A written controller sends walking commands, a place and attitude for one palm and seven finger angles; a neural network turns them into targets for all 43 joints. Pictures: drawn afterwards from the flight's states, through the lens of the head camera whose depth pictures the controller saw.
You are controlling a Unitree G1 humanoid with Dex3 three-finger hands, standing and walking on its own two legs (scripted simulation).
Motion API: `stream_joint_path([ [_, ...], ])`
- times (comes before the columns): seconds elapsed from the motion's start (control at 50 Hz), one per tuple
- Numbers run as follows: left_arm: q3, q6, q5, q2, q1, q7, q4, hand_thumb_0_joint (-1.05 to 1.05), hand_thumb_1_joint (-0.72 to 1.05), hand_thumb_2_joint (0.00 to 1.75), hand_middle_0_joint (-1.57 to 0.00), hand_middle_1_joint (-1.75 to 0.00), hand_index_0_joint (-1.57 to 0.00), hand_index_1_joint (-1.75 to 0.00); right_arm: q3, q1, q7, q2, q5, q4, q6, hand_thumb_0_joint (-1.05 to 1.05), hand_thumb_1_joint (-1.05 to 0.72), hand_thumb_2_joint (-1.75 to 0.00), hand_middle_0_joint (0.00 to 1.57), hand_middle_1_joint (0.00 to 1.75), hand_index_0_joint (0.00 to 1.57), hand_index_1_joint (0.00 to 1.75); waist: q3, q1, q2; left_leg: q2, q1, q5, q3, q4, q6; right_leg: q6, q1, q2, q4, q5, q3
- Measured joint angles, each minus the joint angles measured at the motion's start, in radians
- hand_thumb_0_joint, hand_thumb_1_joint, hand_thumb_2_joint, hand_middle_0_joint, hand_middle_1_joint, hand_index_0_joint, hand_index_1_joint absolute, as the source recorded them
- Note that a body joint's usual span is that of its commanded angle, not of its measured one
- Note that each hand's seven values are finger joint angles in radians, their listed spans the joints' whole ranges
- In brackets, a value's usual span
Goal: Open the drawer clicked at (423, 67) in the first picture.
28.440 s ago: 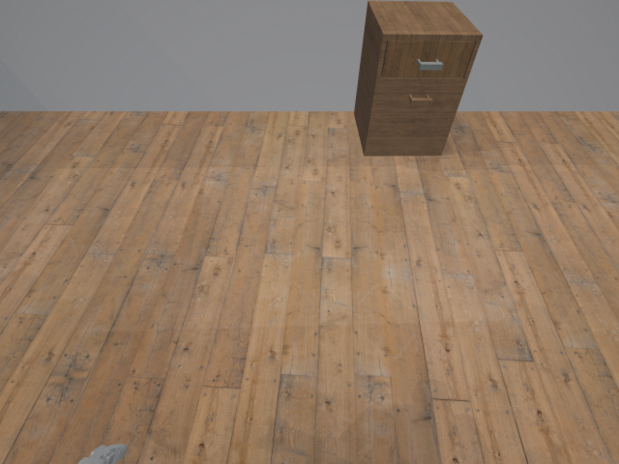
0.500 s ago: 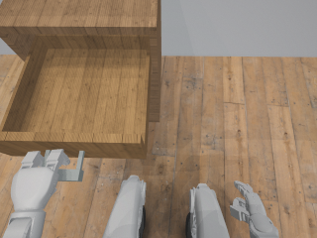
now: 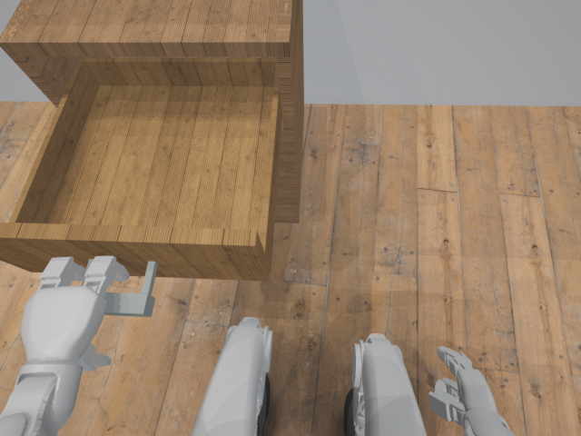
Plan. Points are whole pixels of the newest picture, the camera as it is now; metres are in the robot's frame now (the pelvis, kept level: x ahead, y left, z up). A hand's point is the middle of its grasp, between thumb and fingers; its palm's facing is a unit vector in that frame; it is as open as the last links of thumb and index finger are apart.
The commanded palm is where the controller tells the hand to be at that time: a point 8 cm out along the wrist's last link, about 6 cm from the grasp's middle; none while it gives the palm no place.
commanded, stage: lift the hand off the handle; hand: left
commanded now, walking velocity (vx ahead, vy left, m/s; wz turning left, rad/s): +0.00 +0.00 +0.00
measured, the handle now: (117, 286) +0.29 +0.28 -0.02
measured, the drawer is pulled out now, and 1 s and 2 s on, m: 0.30 0.29 0.29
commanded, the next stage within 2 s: none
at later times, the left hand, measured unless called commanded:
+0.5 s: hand (96, 312) +0.25 +0.31 -0.04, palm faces -0.05 -0.02 -1.00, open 13.6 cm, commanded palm +0.25 +0.30 +0.02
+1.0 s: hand (68, 306) +0.25 +0.32 +0.01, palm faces -0.02 -0.03 -1.00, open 13.6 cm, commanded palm +0.24 +0.30 +0.06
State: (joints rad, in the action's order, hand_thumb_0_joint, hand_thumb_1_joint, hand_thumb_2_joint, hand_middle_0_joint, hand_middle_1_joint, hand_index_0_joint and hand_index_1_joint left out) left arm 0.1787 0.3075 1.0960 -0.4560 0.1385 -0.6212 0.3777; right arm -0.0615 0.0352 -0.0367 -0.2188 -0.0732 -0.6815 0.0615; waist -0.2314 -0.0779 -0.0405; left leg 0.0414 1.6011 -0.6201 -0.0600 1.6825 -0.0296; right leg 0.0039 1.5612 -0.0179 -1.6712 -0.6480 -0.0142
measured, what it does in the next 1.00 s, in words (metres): stands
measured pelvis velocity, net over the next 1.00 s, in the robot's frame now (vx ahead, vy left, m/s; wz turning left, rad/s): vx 0.01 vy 0.01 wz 0.00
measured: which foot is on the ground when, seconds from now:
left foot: down 0.00-1.00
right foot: down 0.00-1.00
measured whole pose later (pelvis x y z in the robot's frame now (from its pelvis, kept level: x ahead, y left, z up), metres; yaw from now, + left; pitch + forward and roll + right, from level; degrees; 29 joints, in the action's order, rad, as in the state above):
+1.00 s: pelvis +0.01 +0.01 +0.05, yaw +0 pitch +27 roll -3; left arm 0.14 0.22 1.07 -0.45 0.20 -0.61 0.28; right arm -0.06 0.06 -0.05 -0.22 -0.06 -0.64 0.06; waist -0.21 -0.04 -0.04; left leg 0.04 1.41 -0.58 -0.05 1.52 -0.01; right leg 0.02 1.36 -0.01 -1.48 -0.60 -0.01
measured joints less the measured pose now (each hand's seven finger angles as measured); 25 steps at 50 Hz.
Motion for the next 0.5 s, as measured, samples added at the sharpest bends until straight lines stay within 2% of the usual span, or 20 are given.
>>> stream_joint_path([
  [0.06,0.004,0.005,0.0,0.0,-0.005,-0.004,0.005,0.0,-0.39,0.34,-0.33,-1.21,-0.4,-1.22,-0.003,0.005,-0.001,-0.005,0.0,-0.002,-0.004,0.01,-0.91,-0.9,0.2,0.3,0.2,0.3,0.0,0.001,0.0,0.0,0.003,0.001,-0.001,0.003,0.0,-0.001,0.003,0.0,-0.004,0.001,-0.001],
  [0.16,-0.009,-0.028,-0.009,0.015,0.01,-0.001,-0.024,0.0,-0.45,0.31,-0.33,-1.2,-0.38,-1.21,-0.009,0.005,-0.002,-0.009,0.002,0.002,-0.002,0.01,-0.91,-0.9,0.2,0.3,0.2,0.3,0.009,0.007,-0.007,-0.002,-0.007,0.006,-0.001,-0.005,0.0,0.001,-0.008,0.001,0.006,0.005,-0.001],
  [0.4,-0.027,-0.008,0.015,-0.001,-0.044,-0.015,0.026,0.0,-0.48,0.3,-0.32,-1.2,-0.36,-1.22,-0.001,0.007,-0.017,-0.008,0.0,-0.012,-0.019,0.01,-0.91,-0.9,0.2,0.3,0.2,0.3,0.006,0.003,0.002,-0.007,-0.011,0.01,-0.007,-0.013,0.002,0.002,-0.019,0.006,0.018,0.007,-0.006],
  [0.5,-0.033,-0.032,0.01,0.006,-0.048,-0.001,0.016,0.0,-0.49,0.3,-0.32,-1.2,-0.37,-1.21,-0.002,-0.004,-0.013,-0.003,0.002,-0.003,-0.013,0.01,-0.91,-0.9,0.2,0.3,0.2,0.3,0.017,0.008,-0.005,-0.007,-0.023,0.013,-0.006,-0.02,0.004,0.006,-0.032,0.005,0.029,0.013,-0.006],
])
